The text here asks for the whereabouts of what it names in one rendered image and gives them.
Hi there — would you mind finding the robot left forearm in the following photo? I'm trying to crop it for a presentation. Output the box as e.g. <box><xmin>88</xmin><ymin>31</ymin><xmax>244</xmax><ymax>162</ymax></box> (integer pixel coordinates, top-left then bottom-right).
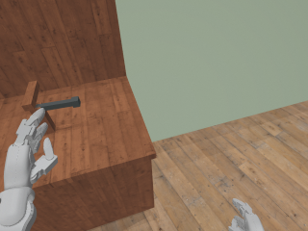
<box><xmin>0</xmin><ymin>187</ymin><xmax>37</xmax><ymax>231</ymax></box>

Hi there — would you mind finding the right robot hand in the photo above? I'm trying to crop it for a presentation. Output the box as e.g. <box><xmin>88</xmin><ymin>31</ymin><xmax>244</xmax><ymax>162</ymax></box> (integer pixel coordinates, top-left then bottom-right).
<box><xmin>228</xmin><ymin>198</ymin><xmax>265</xmax><ymax>231</ymax></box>

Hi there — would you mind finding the counter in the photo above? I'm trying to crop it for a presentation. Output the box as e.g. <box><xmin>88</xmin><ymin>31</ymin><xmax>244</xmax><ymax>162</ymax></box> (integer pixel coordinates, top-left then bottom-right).
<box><xmin>0</xmin><ymin>0</ymin><xmax>157</xmax><ymax>231</ymax></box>

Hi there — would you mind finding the left robot hand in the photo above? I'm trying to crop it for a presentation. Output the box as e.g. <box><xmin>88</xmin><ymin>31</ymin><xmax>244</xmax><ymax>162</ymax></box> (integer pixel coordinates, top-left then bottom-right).
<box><xmin>4</xmin><ymin>108</ymin><xmax>58</xmax><ymax>191</ymax></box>

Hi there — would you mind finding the tap lever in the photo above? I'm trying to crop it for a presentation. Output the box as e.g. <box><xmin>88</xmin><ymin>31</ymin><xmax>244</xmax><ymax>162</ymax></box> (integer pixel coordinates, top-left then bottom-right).
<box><xmin>35</xmin><ymin>96</ymin><xmax>81</xmax><ymax>111</ymax></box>

